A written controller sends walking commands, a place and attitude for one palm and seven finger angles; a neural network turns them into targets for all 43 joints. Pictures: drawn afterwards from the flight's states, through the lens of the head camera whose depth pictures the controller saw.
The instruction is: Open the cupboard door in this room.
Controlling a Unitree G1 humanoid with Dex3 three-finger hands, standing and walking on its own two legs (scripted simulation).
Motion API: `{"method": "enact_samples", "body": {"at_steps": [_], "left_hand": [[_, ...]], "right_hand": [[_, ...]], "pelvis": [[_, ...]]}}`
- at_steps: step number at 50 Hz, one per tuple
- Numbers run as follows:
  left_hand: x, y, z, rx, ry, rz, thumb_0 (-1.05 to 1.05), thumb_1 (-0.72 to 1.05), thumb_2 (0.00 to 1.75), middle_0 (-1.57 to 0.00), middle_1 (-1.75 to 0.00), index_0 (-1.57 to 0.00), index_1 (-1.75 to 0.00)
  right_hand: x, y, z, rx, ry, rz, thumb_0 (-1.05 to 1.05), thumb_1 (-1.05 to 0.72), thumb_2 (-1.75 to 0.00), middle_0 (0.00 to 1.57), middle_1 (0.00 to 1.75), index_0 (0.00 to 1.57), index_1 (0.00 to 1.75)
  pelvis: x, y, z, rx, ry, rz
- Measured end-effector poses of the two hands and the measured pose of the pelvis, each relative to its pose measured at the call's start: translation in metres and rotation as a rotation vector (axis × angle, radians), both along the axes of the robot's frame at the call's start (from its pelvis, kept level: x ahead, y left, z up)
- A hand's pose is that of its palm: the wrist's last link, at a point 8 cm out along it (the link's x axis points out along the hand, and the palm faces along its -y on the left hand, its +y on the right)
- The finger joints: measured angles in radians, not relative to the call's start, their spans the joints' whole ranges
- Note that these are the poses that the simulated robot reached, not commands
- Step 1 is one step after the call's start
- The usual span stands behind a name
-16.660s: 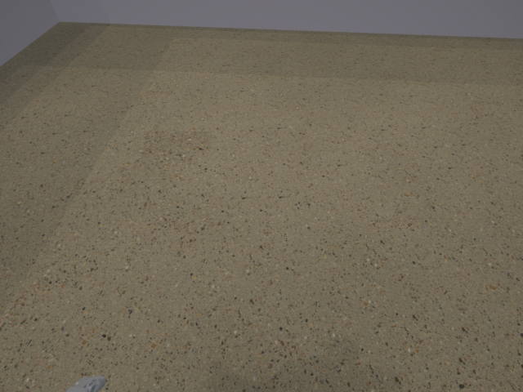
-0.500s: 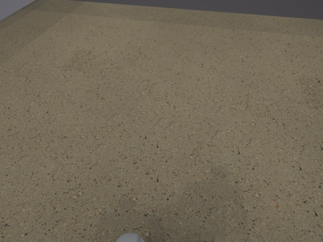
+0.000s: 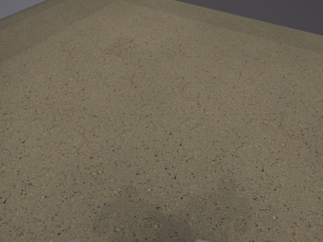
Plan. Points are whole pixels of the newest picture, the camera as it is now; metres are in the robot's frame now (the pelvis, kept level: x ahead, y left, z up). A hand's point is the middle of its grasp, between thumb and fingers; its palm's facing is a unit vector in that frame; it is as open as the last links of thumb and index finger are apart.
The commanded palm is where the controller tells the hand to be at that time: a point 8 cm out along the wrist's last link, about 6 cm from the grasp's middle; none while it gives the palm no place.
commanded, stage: turn or walk to find it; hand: left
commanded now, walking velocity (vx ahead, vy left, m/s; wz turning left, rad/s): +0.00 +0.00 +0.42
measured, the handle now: out of the picture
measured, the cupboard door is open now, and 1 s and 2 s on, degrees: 0 0 0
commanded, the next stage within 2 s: none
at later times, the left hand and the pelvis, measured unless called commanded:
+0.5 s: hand out of the picture -0.03 +0.17 -0.17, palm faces +0.28 -0.93 -0.25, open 7.4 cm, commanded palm none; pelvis -0.02 -0.03 +0.00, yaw +14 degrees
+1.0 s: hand out of the picture -0.04 +0.18 -0.16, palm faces +0.44 -0.85 -0.29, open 7.4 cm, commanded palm none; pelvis -0.04 -0.05 -0.01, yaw +26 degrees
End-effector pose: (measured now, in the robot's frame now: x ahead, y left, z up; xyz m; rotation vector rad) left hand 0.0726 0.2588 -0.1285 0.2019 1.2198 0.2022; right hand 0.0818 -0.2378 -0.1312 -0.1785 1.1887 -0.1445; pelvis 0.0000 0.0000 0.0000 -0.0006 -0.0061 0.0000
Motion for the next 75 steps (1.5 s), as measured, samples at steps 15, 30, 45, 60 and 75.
{"method": "enact_samples", "body": {"at_steps": [15,30,45,60,75], "left_hand": [[-0.052,-0.057,0.015,0.019,-0.026,0.112,0.00,0.91,0.89,-0.20,-0.30,-0.20,-0.30],[-0.166,-0.020,-0.028,-0.043,0.120,0.348,0.00,0.91,0.89,-0.20,-0.30,-0.20,-0.30],[-0.151,-0.016,0.002,0.009,-0.002,0.403,0.00,0.91,0.89,-0.19,-0.30,-0.20,-0.30],[-0.186,-0.094,0.014,0.015,-0.009,0.531,0.00,0.91,0.89,-0.20,-0.30,-0.20,-0.30],[-0.310,-0.101,-0.028,-0.077,0.127,0.752,0.00,0.91,0.89,-0.20,-0.30,-0.20,-0.30]], "right_hand": [[-0.026,-0.053,-0.022,0.025,0.142,0.068,0.01,-0.91,-0.90,0.19,0.30,0.19,0.30],[0.031,0.008,-0.008,-0.050,0.041,0.302,0.01,-0.91,-0.90,0.19,0.29,0.19,0.30],[0.040,0.028,-0.006,0.014,0.007,0.396,0.01,-0.91,-0.90,0.20,0.30,0.20,0.30],[0.037,-0.031,-0.021,-0.006,0.152,0.477,0.01,-0.91,-0.90,0.19,0.30,0.19,0.30],[0.061,0.052,-0.006,-0.057,0.025,0.706,0.01,-0.91,-0.90,0.19,0.29,0.19,0.30]], "pelvis": [[-0.014,-0.041,0.001,0.037,-0.010,0.152],[-0.034,-0.010,-0.014,0.010,-0.001,0.299],[-0.044,-0.023,-0.002,0.010,-0.002,0.402],[-0.043,-0.067,0.002,0.041,-0.002,0.558],[-0.080,-0.044,-0.014,0.006,0.003,0.694]]}}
